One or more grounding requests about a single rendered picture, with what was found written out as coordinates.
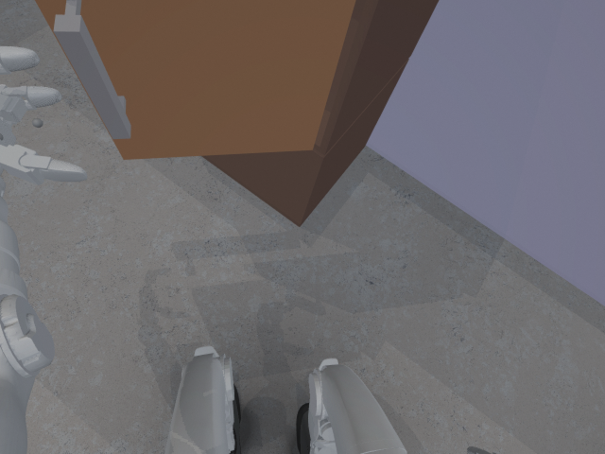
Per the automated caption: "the left robot hand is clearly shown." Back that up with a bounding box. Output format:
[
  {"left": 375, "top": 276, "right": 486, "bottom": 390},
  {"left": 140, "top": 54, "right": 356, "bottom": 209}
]
[{"left": 0, "top": 46, "right": 87, "bottom": 185}]

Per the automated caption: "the handle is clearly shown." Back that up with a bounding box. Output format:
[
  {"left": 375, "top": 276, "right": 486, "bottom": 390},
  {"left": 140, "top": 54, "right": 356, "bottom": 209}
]
[{"left": 54, "top": 0, "right": 131, "bottom": 139}]

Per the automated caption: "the robot thigh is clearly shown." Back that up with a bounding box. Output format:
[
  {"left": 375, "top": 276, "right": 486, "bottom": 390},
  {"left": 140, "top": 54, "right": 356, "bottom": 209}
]
[
  {"left": 164, "top": 353, "right": 234, "bottom": 454},
  {"left": 308, "top": 364, "right": 407, "bottom": 454}
]

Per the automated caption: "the robot left upper arm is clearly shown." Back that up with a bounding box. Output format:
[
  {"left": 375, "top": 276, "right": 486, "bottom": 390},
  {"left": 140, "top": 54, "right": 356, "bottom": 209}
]
[{"left": 0, "top": 294, "right": 55, "bottom": 454}]

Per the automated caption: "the right robot thigh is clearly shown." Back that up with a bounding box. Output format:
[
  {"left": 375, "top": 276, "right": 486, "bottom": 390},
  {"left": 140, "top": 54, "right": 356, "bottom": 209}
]
[{"left": 308, "top": 364, "right": 407, "bottom": 454}]

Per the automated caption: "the robot left forearm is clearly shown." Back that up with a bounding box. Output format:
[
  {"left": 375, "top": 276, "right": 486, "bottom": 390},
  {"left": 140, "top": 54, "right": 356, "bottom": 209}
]
[{"left": 0, "top": 177, "right": 28, "bottom": 301}]

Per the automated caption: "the cupboard door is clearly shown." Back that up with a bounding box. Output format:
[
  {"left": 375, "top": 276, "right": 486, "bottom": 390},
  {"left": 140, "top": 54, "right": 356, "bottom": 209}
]
[{"left": 35, "top": 0, "right": 355, "bottom": 160}]

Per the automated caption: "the left robot thigh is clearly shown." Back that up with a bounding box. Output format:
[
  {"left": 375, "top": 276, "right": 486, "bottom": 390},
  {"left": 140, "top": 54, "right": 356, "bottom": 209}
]
[{"left": 164, "top": 353, "right": 234, "bottom": 454}]

